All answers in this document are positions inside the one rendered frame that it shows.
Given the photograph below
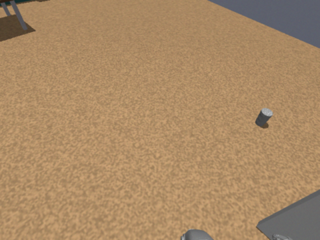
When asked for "cup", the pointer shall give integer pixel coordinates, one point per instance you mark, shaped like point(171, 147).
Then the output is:
point(264, 115)

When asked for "coffee table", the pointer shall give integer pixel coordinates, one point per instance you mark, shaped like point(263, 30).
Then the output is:
point(16, 10)

